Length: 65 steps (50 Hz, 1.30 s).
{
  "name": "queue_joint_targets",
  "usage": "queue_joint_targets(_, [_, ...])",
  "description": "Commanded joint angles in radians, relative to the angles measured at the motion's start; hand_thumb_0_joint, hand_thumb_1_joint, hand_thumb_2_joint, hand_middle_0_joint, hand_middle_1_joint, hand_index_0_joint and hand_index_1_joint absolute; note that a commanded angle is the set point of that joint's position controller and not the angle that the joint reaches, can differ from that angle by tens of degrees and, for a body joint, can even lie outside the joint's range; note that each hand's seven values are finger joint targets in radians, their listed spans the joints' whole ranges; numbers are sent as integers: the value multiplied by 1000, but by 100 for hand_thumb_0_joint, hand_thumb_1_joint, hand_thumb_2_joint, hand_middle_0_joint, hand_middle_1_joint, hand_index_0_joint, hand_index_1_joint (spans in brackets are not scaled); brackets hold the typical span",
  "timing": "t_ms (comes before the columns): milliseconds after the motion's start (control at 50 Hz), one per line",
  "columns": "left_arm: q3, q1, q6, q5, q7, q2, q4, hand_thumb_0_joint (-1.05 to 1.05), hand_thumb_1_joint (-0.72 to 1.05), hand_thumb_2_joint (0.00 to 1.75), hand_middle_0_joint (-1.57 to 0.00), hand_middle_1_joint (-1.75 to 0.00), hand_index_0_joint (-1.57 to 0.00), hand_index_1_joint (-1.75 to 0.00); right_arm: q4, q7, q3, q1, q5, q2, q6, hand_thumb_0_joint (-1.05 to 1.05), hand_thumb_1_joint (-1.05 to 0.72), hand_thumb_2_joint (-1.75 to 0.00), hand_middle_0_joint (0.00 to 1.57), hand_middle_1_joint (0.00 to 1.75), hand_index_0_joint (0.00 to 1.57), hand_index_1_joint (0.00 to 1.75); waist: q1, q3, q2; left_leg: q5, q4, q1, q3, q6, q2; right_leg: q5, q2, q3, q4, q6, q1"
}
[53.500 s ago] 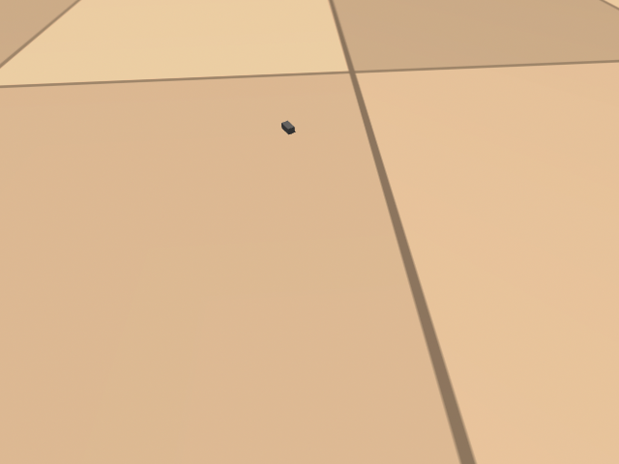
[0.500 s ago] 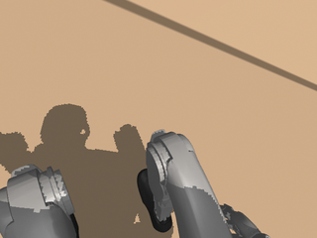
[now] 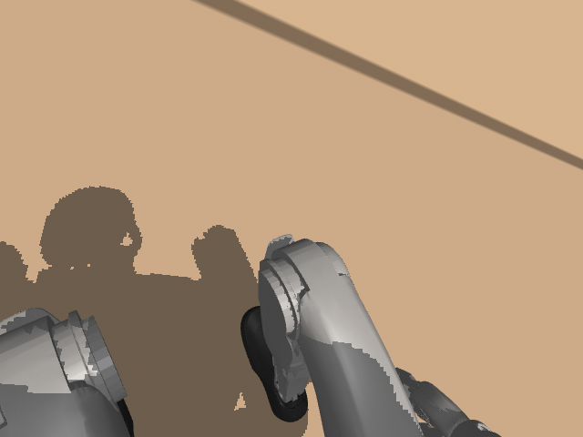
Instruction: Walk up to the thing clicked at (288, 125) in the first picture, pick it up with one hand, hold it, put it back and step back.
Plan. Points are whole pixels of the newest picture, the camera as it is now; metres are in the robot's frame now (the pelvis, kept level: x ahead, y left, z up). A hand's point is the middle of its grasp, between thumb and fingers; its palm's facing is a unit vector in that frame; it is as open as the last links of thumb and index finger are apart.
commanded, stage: rest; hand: left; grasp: from above
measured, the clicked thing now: out of the picture +0.44 +0.36 -0.28
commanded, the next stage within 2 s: open in 0.16 s
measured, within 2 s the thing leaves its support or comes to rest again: neither
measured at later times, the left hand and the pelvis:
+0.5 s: hand out of the picture +0.43 +0.35 -0.24, palm faces -0.44 -0.15 -0.89, open 8.0 cm; pelvis +0.00 +0.00 +0.00, yaw -1 degrees
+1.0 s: hand out of the picture +0.43 +0.35 -0.24, palm faces -0.44 -0.15 -0.89, open 12.2 cm; pelvis +0.00 +0.00 +0.00, yaw -1 degrees
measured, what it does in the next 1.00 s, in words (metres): stands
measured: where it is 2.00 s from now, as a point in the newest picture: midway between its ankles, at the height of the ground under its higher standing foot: (207, 419)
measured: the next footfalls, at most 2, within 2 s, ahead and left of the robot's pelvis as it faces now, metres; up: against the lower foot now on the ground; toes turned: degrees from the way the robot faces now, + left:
none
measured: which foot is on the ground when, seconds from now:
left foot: down 0.00-1.00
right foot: down 0.00-1.00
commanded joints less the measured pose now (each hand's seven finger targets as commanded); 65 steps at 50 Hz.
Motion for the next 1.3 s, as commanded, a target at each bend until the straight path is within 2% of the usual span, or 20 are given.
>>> queue_joint_targets(0, [27,-226,-2,-16,45,273,-129,0,89,28,-122,-23,-124,-21,3,-9,-91,176,8,-325,0,0,-91,-90,20,30,20,30,-10,-675,562,258,-247,557,138,29,26,329,31,-128,-201,-88,334])
queue_joint_targets(80, [3,-251,-8,-30,48,245,-146,0,87,27,-120,-22,-122,-20,-8,-5,-81,156,7,-326,-2,0,-91,-90,20,30,20,30,-22,-662,558,258,-241,542,137,30,26,332,33,-133,-206,-84,324])
queue_joint_targets(100, [34,-226,-7,-22,54,288,-123,0,86,27,-120,-23,-122,-21,-2,-7,-79,166,6,-333,2,0,-91,-90,20,30,20,30,-12,-679,564,259,-244,546,138,31,27,336,34,-127,-209,-85,351])
queue_joint_targets(140, [-24,-241,-5,-16,46,222,-95,0,85,28,-120,-22,-121,-20,-7,-2,-73,156,3,-320,-4,0,-91,-90,20,30,20,30,-37,-617,533,233,-227,512,139,35,27,322,32,-128,-204,-83,314])
queue_joint_targets(160, [8,-233,-6,-22,53,262,-87,0,86,28,-120,-23,-122,-21,0,-3,-74,165,2,-331,-3,0,-91,-90,20,30,20,30,-35,-615,515,222,-229,502,136,37,28,311,34,-132,-213,-80,314])
queue_joint_targets(240, [17,-239,-9,-14,57,283,-92,0,88,28,-122,-22,-124,-21,-4,-1,-71,176,0,-341,-8,0,-91,-90,20,30,20,30,-40,-606,530,232,-239,523,130,33,27,310,31,-138,-204,-83,312])
queue_joint_targets(280, [-16,-267,-15,-23,58,242,-113,0,72,24,-106,-25,-108,-22,-22,0,-65,151,-1,-333,-11,0,-90,-90,20,30,20,30,-39,-613,540,217,-249,523,129,31,27,300,33,-140,-213,-84,314])
queue_joint_targets(320, [13,-237,-12,-16,63,287,-89,0,56,24,-90,-29,-92,-26,-18,-2,-67,161,4,-348,-10,0,-90,-90,20,30,20,30,-35,-626,521,217,-246,517,127,32,27,298,33,-139,-209,-83,322])
queue_joint_targets(340, [-22,-258,-14,-19,59,241,-95,0,48,24,-83,-29,-86,-26,-21,1,-64,155,5,-338,-14,0,-90,-90,20,30,20,30,-41,-606,535,222,-244,523,126,28,26,303,30,-141,-196,-86,307])
queue_joint_targets(380, [6,-240,-11,-17,63,284,-92,0,32,30,-76,-34,-78,-32,-14,0,-68,157,2,-344,-16,0,-90,-90,20,30,20,30,-33,-622,542,227,-243,532,125,29,31,304,36,-136,-205,-85,316])
queue_joint_targets(400, [-25,-280,-16,-19,61,248,-126,0,26,33,-73,-36,-75,-34,-24,1,-62,152,6,-336,-19,0,-90,-90,20,30,20,30,-37,-629,549,228,-247,537,126,28,28,307,35,-137,-202,-87,315])
queue_joint_targets(440, [-3,-228,-10,-24,67,272,-70,0,20,38,-68,-41,-70,-39,-21,1,-61,143,2,-344,-18,0,-90,-90,20,30,20,30,-31,-632,530,228,-236,525,127,33,30,314,35,-136,-214,-82,330])
queue_joint_targets(680, [-25,-214,-2,-37,47,249,-82,0,-9,61,-44,-64,-45,-63,-23,4,-57,155,6,-342,-20,0,-90,-90,20,30,20,30,-30,-633,537,244,-247,532,126,29,29,325,37,-136,-213,-83,349])
queue_joint_targets(880, [-38,-238,-12,-37,46,244,-88,0,-25,75,-29,-78,-30,-77,-25,0,-47,147,6,-340,-17,0,-89,-90,20,30,20,30,-42,-606,534,231,-246,519,124,30,29,317,36,-142,-213,-82,324])
queue_joint_targets(1000, [-5,-236,-10,-28,53,284,-93,0,-33,83,-23,-84,-23,-83,-27,0,-49,158,0,-351,-15,0,-89,-90,20,30,20,30,-38,-621,538,227,-256,534,118,28,31,307,36,-141,-212,-84,333])
queue_joint_targets(1080, [-43,-243,-7,-32,44,239,-80,0,-37,85,-18,-88,-19,-87,-28,2,-46,144,3,-341,-22,0,-89,-90,20,30,20,30,-51,-580,538,208,-248,518,121,28,29,294,34,-141,-206,-84,299])
queue_joint_targets(1100, [-17,-238,-8,-34,47,273,-81,0,-38,86,-17,-90,-18,-89,-24,-1,-51,150,4,-350,-20,0,-89,-90,20,30,20,30,-44,-594,543,207,-255,523,117,27,33,289,37,-141,-212,-85,309])
queue_joint_targets(1240, [-8,-240,-11,-29,46,285,-103,0,-44,92,-11,-97,-12,-95,-22,-1,-49,155,1,-347,-19,0,-89,-90,20,30,20,30,-34,-614,560,230,-254,539,117,24,32,308,35,-142,-209,-85,316])
queue_joint_targets(1260, [-50,-264,-10,-29,38,238,-115,0,-44,91,-12,-97,-14,-95,-33,3,-45,151,0,-343,-23,0,-90,-90,20,30,20,30,-50,-594,558,227,-246,530,122,27,29,310,33,-142,-209,-83,306])
queue_joint_targets(1280, [-30,-242,-6,-35,41,256,-95,0,-44,92,-12,-96,-13,-95,-29,2,-46,153,-1,-348,-21,0,-90,-90,20,30,20,30,-47,-607,551,231,-251,536,122,29,33,316,38,-137,-218,-83,334])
